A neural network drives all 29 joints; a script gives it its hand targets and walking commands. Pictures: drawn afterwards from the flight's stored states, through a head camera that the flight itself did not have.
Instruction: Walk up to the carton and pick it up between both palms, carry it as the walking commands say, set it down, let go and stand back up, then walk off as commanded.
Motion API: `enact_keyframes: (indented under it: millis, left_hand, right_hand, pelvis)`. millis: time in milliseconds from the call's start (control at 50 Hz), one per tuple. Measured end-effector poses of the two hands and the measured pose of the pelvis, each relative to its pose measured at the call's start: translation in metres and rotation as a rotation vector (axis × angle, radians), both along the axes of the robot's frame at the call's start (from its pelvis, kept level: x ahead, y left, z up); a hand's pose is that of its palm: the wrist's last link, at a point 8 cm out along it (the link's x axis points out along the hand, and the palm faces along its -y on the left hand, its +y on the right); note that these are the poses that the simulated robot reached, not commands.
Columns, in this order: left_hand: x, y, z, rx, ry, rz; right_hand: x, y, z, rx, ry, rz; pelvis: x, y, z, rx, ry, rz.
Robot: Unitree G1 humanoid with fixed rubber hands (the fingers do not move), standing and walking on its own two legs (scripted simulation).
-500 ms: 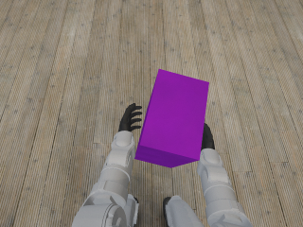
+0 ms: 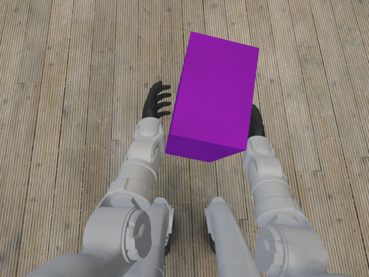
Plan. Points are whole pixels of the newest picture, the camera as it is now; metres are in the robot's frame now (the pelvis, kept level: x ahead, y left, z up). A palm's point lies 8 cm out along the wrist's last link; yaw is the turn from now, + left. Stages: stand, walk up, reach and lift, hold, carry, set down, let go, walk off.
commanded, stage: set down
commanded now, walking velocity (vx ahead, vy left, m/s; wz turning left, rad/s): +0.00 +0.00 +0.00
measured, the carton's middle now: (202, 111) +0.47 -0.05 -0.14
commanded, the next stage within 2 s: none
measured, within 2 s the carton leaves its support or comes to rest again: neither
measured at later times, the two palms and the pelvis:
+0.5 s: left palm (160, 113) +0.47 +0.06 -0.15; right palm (246, 131) +0.42 -0.17 -0.18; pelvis -0.01 -0.01 -0.07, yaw +0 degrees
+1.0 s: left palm (167, 114) +0.50 +0.05 -0.23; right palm (241, 133) +0.44 -0.18 -0.26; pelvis -0.03 -0.01 -0.14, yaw +0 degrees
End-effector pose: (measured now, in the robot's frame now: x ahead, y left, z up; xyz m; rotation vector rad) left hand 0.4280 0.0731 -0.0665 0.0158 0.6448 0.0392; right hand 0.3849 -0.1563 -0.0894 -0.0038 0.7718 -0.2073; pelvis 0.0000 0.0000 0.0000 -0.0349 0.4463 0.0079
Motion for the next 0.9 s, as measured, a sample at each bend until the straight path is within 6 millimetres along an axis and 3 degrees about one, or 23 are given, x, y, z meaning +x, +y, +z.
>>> enact_keyframes:
  millis: [560,900]
  left_hand:
    - [0.043,-0.011,-0.09,0.005,0.02,0.004]
    - [0.063,-0.022,-0.145,0.014,0.022,-0.032]
  right_hand:
    - [0.041,-0.01,-0.094,0.038,0.012,-0.026]
    - [0.053,-0.019,-0.15,0.034,0.012,-0.048]
  pelvis:
    - [-0.013,-0.008,-0.08,0.005,0.127,-0.006]
    - [-0.026,-0.01,-0.127,-0.006,0.168,0.0]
